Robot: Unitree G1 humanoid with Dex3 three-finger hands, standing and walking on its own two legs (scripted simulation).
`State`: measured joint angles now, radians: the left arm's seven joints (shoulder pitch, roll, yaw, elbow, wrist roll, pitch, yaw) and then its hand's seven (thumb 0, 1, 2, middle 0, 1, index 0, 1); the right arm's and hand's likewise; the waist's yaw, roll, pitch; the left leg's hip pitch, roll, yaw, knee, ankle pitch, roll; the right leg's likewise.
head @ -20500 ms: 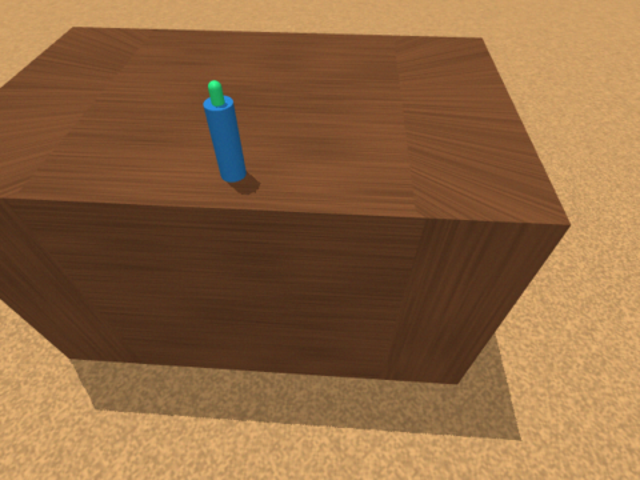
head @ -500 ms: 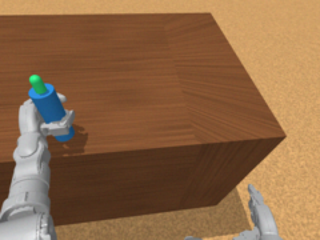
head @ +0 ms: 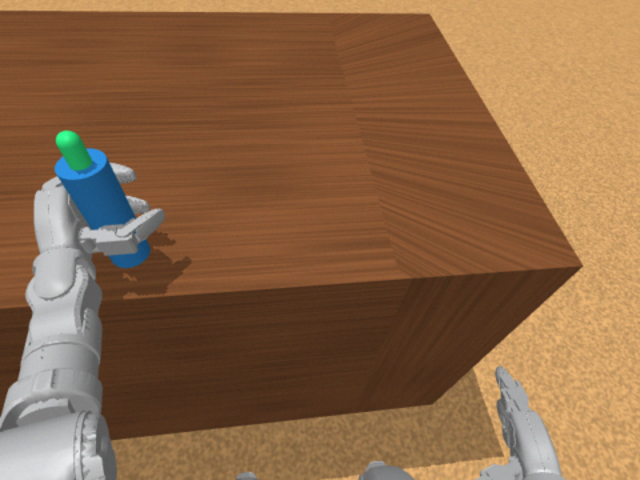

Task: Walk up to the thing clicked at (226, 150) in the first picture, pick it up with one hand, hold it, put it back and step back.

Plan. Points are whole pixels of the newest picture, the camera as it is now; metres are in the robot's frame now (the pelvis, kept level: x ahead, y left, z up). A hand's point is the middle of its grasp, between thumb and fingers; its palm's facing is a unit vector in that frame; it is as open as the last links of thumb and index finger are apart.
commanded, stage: open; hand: left
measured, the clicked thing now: (102, 202) +0.43 +0.24 +0.11
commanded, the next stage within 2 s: withdraw in 0.26 s
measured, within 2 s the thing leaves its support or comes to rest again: neither
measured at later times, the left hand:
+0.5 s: hand (116, 207) +0.44 +0.23 +0.10, palm faces +0.21 -0.98 +0.00, open 14.2 cm
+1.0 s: hand out of the picture +0.46 +0.34 +0.18, palm faces +0.39 -0.90 -0.21, open 17.3 cm
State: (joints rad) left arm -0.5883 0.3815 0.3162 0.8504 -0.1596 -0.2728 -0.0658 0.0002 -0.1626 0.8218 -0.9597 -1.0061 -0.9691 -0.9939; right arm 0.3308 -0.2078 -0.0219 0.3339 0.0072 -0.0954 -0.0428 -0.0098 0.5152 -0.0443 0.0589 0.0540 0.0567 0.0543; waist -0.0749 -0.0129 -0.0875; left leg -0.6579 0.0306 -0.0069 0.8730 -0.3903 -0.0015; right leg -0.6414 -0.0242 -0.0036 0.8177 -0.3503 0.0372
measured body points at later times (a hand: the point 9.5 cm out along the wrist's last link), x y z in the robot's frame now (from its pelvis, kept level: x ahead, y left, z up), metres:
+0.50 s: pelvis +0.01 +0.00 +0.00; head +0.05 +0.01 +0.45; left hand +0.42 +0.28 +0.10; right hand +0.17 -0.25 -0.04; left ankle +0.02 +0.12 -0.70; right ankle +0.03 -0.15 -0.70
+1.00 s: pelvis +0.01 +0.00 +0.02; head +0.06 +0.01 +0.46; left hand +0.44 +0.39 +0.20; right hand +0.16 -0.26 -0.04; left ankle +0.02 +0.12 -0.70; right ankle +0.03 -0.15 -0.70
